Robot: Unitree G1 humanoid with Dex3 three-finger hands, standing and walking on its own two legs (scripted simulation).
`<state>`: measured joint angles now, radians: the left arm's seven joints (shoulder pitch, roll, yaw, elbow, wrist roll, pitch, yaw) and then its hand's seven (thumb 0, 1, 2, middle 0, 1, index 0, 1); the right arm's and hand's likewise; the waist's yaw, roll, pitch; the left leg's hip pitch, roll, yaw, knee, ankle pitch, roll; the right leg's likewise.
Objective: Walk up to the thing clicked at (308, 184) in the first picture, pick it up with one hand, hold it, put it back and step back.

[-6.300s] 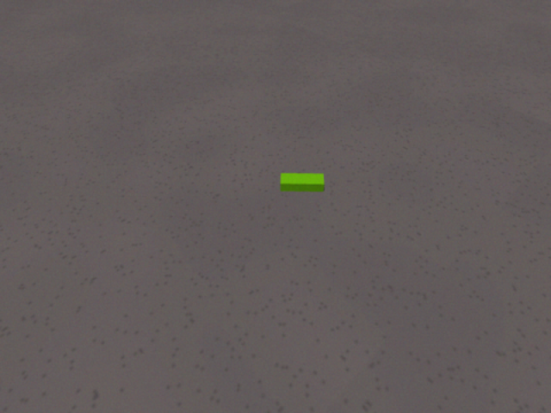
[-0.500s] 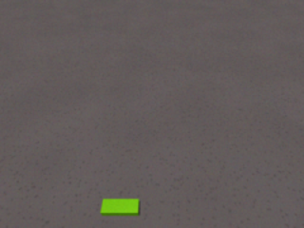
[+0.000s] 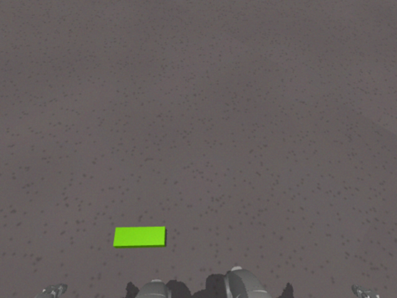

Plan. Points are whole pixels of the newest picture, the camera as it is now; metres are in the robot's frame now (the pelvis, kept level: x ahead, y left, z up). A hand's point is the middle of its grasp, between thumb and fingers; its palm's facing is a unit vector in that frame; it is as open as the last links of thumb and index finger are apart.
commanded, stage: walk up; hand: left
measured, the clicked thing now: (140, 237) +0.37 +0.26 -0.73
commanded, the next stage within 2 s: stand in 1.34 s
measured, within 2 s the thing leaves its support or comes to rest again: neither
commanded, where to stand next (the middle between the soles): -0.01 -0.02 m, yaw +3 degrees
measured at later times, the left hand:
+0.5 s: hand out of the picture +0.06 +0.23 -0.14, palm faces +0.06 -0.91 -0.40, open 7.4 cm
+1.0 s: hand out of the picture +0.00 +0.25 -0.14, palm faces +0.05 -0.93 -0.37, open 7.4 cm
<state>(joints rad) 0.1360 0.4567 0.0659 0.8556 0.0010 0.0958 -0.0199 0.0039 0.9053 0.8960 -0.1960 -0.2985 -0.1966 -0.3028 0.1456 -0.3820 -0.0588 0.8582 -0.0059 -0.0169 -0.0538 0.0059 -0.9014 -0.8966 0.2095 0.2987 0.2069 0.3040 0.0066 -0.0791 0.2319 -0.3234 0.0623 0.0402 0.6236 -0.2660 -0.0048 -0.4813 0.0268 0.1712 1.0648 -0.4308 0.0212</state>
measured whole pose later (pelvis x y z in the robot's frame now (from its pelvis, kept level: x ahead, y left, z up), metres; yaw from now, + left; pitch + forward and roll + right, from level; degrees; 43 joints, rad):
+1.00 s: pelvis -0.04 -0.02 +0.02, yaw +3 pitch -2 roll +0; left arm 0.20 0.38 0.00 1.04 0.01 -0.04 0.00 0.01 0.90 0.90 -0.20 -0.30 -0.20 -0.30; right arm 0.16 -0.34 -0.01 1.00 -0.01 0.01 0.03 0.01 -0.91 -0.90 0.21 0.30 0.20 0.30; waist 0.03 0.01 0.04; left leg -0.15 -0.04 -0.05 0.45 -0.27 0.03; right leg -0.19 -0.02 0.02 0.44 -0.21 0.03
